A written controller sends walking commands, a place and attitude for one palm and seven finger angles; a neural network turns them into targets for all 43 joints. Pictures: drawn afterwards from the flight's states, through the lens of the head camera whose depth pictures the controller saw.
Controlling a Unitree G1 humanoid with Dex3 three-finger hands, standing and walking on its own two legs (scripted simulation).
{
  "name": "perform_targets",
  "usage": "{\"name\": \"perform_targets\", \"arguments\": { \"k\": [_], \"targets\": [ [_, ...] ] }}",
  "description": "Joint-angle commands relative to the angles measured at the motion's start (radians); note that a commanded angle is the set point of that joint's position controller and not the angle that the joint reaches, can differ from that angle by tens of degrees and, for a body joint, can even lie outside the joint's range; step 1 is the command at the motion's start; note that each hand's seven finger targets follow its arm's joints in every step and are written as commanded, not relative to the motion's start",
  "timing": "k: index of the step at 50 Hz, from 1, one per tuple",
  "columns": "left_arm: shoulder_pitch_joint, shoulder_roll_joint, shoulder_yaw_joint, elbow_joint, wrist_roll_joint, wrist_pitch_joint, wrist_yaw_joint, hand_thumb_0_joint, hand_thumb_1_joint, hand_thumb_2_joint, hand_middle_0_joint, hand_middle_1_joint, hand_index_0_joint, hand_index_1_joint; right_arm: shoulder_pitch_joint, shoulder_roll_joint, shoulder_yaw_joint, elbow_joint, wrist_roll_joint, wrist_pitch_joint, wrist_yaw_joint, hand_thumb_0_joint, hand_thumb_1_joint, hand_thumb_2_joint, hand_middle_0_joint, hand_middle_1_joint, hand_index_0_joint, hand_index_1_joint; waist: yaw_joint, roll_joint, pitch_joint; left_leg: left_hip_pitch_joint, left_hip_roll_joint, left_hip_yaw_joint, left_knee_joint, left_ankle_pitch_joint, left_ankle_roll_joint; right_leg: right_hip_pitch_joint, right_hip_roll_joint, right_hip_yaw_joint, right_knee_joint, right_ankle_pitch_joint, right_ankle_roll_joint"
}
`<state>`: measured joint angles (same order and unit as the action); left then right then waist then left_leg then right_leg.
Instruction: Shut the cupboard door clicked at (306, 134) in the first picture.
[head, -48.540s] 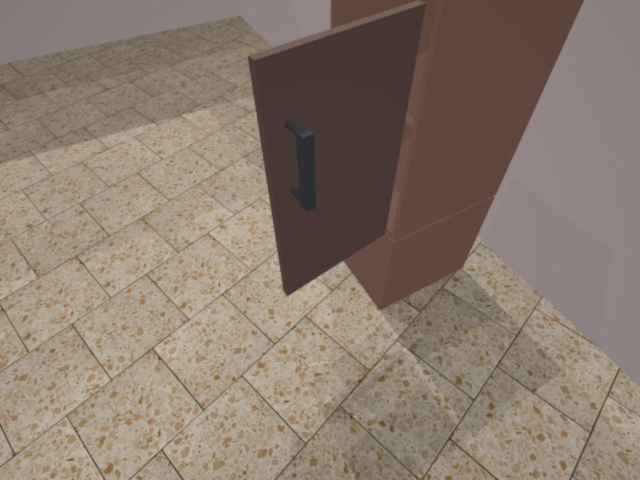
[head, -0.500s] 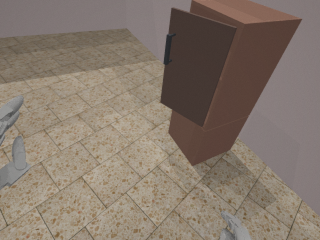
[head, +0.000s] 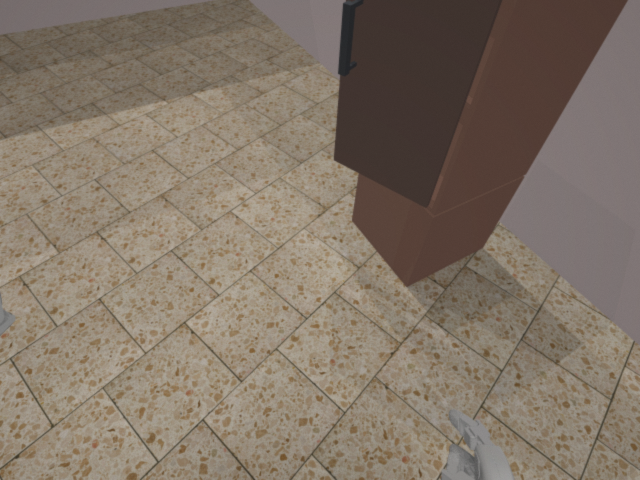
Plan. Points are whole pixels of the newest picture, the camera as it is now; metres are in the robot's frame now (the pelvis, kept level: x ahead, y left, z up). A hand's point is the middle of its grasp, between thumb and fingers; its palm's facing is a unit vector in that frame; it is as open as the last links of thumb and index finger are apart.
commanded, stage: stop stepping back and stand still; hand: left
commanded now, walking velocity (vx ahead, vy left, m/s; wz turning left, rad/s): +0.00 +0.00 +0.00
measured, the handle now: (351, 38) +1.03 -0.04 +0.07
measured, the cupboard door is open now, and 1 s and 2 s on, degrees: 23 23 23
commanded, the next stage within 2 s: let the arm hang, fingers relaxed in 0.48 s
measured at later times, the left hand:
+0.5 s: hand (12, 303) +0.24 +0.28 +0.17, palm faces +0.41 -0.78 -0.46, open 7.4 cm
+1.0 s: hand out of the picture +0.00 +0.22 -0.17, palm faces +0.05 -0.98 -0.18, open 7.0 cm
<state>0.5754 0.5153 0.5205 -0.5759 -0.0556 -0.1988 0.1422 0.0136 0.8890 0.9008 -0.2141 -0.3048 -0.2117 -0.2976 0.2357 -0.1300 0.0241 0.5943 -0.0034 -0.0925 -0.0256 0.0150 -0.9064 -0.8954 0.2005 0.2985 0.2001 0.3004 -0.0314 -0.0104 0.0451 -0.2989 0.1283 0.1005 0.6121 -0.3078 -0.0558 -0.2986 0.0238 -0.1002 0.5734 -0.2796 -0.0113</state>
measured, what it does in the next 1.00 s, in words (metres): stands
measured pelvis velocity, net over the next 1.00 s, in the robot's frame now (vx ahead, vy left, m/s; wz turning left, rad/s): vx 0.00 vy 0.03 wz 0.03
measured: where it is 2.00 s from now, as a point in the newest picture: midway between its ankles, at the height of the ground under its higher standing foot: outside the picture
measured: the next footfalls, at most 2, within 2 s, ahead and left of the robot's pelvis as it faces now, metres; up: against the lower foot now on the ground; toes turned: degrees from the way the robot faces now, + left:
none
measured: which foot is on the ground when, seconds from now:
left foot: down 0.00-1.00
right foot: down 0.00-1.00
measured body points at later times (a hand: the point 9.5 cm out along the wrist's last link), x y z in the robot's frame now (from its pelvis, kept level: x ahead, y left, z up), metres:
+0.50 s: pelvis +0.03 +0.02 +0.01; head +0.04 +0.02 +0.46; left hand +0.21 +0.32 +0.20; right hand +0.21 -0.22 -0.06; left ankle +0.02 +0.12 -0.73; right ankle +0.01 -0.08 -0.73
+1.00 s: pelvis +0.00 +0.03 +0.01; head +0.02 +0.05 +0.46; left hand +0.00 +0.27 -0.15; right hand +0.00 -0.21 -0.13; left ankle +0.02 +0.12 -0.73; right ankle +0.01 -0.08 -0.73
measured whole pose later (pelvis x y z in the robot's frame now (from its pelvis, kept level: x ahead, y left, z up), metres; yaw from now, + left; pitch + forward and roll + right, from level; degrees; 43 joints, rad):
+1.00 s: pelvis +0.00 +0.03 +0.01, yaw +2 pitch -1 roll -1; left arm 0.30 0.20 0.01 1.03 0.01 0.03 0.02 -0.01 0.99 0.90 -0.21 -0.30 -0.21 -0.30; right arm 0.31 -0.20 0.02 1.05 -0.02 0.03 -0.01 0.01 -0.91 -0.90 0.20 0.30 0.20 0.30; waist -0.01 -0.03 0.05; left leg -0.22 -0.02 0.05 0.45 -0.21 0.04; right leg -0.19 -0.02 -0.10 0.42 -0.22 -0.01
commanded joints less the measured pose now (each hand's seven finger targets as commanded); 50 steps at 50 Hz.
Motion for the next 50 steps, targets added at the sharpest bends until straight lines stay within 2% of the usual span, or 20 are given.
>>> {"name": "perform_targets", "arguments": {
  "k": [1,2,4,8,9,11,13,17,21,28,29,30,32,33,35,38,41,44,46,50],
  "targets": [
    [0.085,0.099,0.085,-0.031,-0.003,-0.02,0.027,0.0,0.9,0.9,-0.2,-0.3,-0.2,-0.3,-0.043,-0.171,-0.086,-0.133,0.02,-0.021,-0.018,0.0,-0.9,-0.9,0.2,0.3,0.2,0.3,0.018,-0.194,-0.181,-0.181,-0.081,-0.001,0.168,-0.081,0.04,0.22,-0.229,0.367,-0.208,0.312,-0.086],
    [0.072,0.094,0.069,-0.056,-0.007,-0.023,0.033,0.0,0.9,0.9,-0.2,-0.3,-0.2,-0.3,-0.056,-0.173,-0.087,-0.134,0.023,-0.016,-0.02,0.0,-0.9,-0.9,0.2,0.3,0.2,0.3,0.022,-0.235,-0.193,-0.211,-0.101,-0.05,0.291,-0.197,0.04,0.228,-0.303,0.428,-0.241,0.363,-0.118],
    [0.033,0.098,0.069,-0.092,0.007,-0.034,0.056,0.0,0.9,0.9,-0.2,-0.3,-0.2,-0.3,-0.091,-0.153,-0.058,-0.118,0.015,-0.013,-0.029,0.0,-0.9,-0.9,0.2,0.3,0.2,0.3,0.018,-0.137,-0.185,-0.245,-0.072,-0.1,0.286,-0.208,0.047,0.275,-0.327,0.381,-0.184,0.457,-0.176],
    [-0.088,0.116,0.062,-0.171,0.016,-0.06,0.074,0.0,0.9,0.9,-0.2,-0.3,-0.2,-0.3,-0.113,-0.163,-0.056,-0.098,0.004,-0.018,-0.064,0.0,-0.9,-0.9,0.2,0.3,0.2,0.3,0.006,-0.054,-0.182,-0.002,-0.099,-0.045,-0.092,0.071,0.056,0.186,-0.214,0.188,-0.11,0.384,-0.087],
    [-0.079,0.101,0.048,-0.175,0.014,-0.066,0.072,0.0,0.9,0.9,-0.2,-0.3,-0.2,-0.3,-0.108,-0.174,-0.065,-0.099,0.005,-0.022,-0.069,0.0,-0.9,-0.9,0.2,0.3,0.2,0.3,0.011,-0.001,-0.174,0.079,-0.083,-0.077,-0.175,0.171,0.064,0.148,-0.176,0.162,-0.084,0.303,-0.051],
    [-0.064,0.094,0.04,-0.175,0.016,-0.068,0.064,0.0,0.9,0.9,-0.2,-0.3,-0.2,-0.3,-0.119,-0.207,-0.081,-0.118,0.015,-0.022,-0.071,0.0,-0.9,-0.9,0.2,0.3,0.2,0.3,0.035,0.122,-0.158,0.109,0.054,-0.216,-0.217,0.333,0.109,0.089,-0.076,0.115,-0.059,0.122,0.014],
    [-0.059,0.102,0.058,-0.136,0.025,-0.071,0.053,0.0,0.9,0.9,-0.2,-0.3,-0.2,-0.3,-0.122,-0.189,-0.063,-0.108,0.005,-0.026,-0.068,0.0,-0.9,-0.9,0.2,0.3,0.2,0.3,0.032,0.233,-0.104,0.027,0.057,-0.235,-0.241,0.416,0.112,0.124,-0.049,0.071,-0.063,0.157,0.02],
    [-0.054,0.054,0.014,-0.074,0.02,-0.069,0.041,0.0,0.9,0.9,-0.2,-0.3,-0.2,-0.3,-0.093,-0.194,-0.069,-0.113,0.017,-0.024,-0.058,0.0,-0.9,-0.9,0.2,0.3,0.2,0.3,0.025,0.122,-0.14,0.007,0.011,-0.154,-0.187,0.396,0.085,0.218,-0.068,0.102,-0.121,0.301,0.007],
    [-0.018,0.049,0.007,-0.085,0.01,-0.056,0.038,0.0,0.9,0.9,-0.2,-0.3,-0.2,-0.3,-0.09,-0.194,-0.069,-0.131,0.021,-0.011,-0.051,0.0,-0.9,-0.9,0.2,0.3,0.2,0.3,0.021,0.088,-0.203,0.03,-0.015,-0.118,-0.149,0.402,0.07,0.252,-0.101,0.136,-0.114,0.438,-0.005],
    [-0.044,0.087,0.03,-0.093,0.005,-0.041,0.042,0.0,0.9,0.9,-0.2,-0.3,-0.2,-0.3,-0.106,-0.19,-0.059,-0.145,0.02,0.001,-0.061,0.0,-0.9,-0.9,0.2,0.3,0.2,0.3,0.025,0.071,-0.176,0.005,-0.021,-0.127,-0.176,0.296,0.074,0.229,-0.108,0.148,-0.142,0.356,-0.003],
    [-0.116,-0.09,-0.433,0.644,0.088,0.107,-0.11,0.0,0.9,0.9,-0.2,-0.3,-0.2,-0.3,-0.19,-0.363,-0.091,0.031,0.02,-0.054,0.038,0.0,-0.9,-0.9,0.2,0.3,0.2,0.3,0.003,0.061,-0.067,-0.025,-0.02,-0.118,-0.012,0.417,0.074,0.064,-0.199,0.093,-0.041,0.527,-0.023],
    [-0.128,-0.096,-0.405,0.678,0.082,0.174,-0.13,0.0,0.9,0.9,-0.2,-0.3,-0.2,-0.3,-0.099,-0.335,-0.102,0.041,0.01,-0.009,0.039,0.0,-0.9,-0.9,0.2,0.3,0.2,0.3,0.005,0.071,-0.148,0.051,-0.014,-0.118,-0.05,0.369,0.066,0.04,-0.193,0.152,-0.076,0.445,-0.04],
    [-0.204,-0.111,-0.43,0.766,0.081,0.187,-0.144,0.0,0.9,0.9,-0.2,-0.3,-0.2,-0.3,-0.084,-0.314,-0.076,0.045,-0.002,0.028,0.035,0.0,-0.9,-0.9,0.2,0.3,0.2,0.3,0.019,-0.007,-0.114,-0.011,-0.001,-0.164,-0.104,0.266,0.099,0.024,-0.153,0.111,-0.076,0.226,-0.021],
    [-0.241,-0.105,-0.439,0.83,0.084,0.184,-0.145,0.0,0.9,0.9,-0.2,-0.3,-0.2,-0.3,-0.083,-0.308,-0.071,0.056,-0.008,0.037,0.034,0.0,-0.9,-0.9,0.2,0.3,0.2,0.3,0.022,-0.099,-0.106,-0.016,-0.001,-0.177,-0.109,0.279,0.102,0.036,-0.147,0.115,-0.081,0.218,-0.023],
    [-0.287,-0.105,-0.455,0.958,0.082,0.185,-0.141,0.0,0.9,0.9,-0.2,-0.3,-0.2,-0.3,-0.072,-0.299,-0.058,0.083,-0.014,0.055,0.033,0.0,-0.9,-0.9,0.2,0.3,0.2,0.3,0.015,-0.186,-0.104,0.014,-0.023,-0.185,-0.118,0.285,0.101,0.052,-0.168,0.141,-0.102,0.224,-0.035],
    [-0.323,-0.128,-0.483,1.155,0.075,0.199,-0.128,0.0,0.9,0.9,-0.2,-0.3,-0.2,-0.3,-0.05,-0.261,-0.037,0.152,-0.022,0.079,0.032,0.0,-0.9,-0.9,0.2,0.3,0.2,0.3,0.018,-0.113,-0.106,0.048,-0.029,-0.189,-0.175,0.327,0.095,0.095,-0.157,0.135,-0.11,0.186,-0.025],
    [-0.317,-0.151,-0.495,1.329,0.069,0.208,-0.124,0.0,0.9,0.9,-0.2,-0.3,-0.2,-0.3,-0.057,-0.233,-0.021,0.234,-0.021,0.089,0.027,0.0,-0.9,-0.9,0.2,0.3,0.2,0.3,0.034,0.048,-0.058,0.015,-0.03,-0.195,-0.262,0.188,0.096,0.133,-0.135,0.139,-0.168,0.047,-0.006],
    [-0.293,-0.175,-0.496,1.462,0.066,0.202,-0.123,0.0,0.9,0.9,-0.2,-0.3,-0.2,-0.3,-0.022,-0.2,-0.018,0.314,-0.018,0.093,0.017,0.0,-0.9,-0.9,0.2,0.3,0.2,0.3,0.03,0.088,-0.026,0.016,-0.045,-0.181,-0.29,0.078,0.089,0.138,-0.14,0.148,-0.223,0.013,-0.017],
    [-0.268,-0.206,-0.486,1.52,0.067,0.201,-0.121,0.0,0.9,0.9,-0.2,-0.3,-0.2,-0.3,0.012,-0.175,-0.024,0.354,-0.022,0.095,0.01,0.0,-0.9,-0.9,0.2,0.3,0.2,0.3,0.031,0.17,-0.031,0.012,-0.045,-0.18,-0.31,0.021,0.091,0.156,-0.135,0.138,-0.237,0.017,-0.025],
    [-0.243,-0.225,-0.497,1.611,0.064,0.195,-0.119,0.0,0.9,0.9,-0.2,-0.3,-0.2,-0.3,0.079,-0.157,-0.028,0.419,-0.014,0.092,0.001,0.0,-0.9,-0.9,0.2,0.3,0.2,0.3,0.028,0.089,-0.023,0.034,-0.038,-0.179,-0.31,0.058,0.094,0.164,-0.137,0.129,-0.257,0.049,-0.026]
  ]
}}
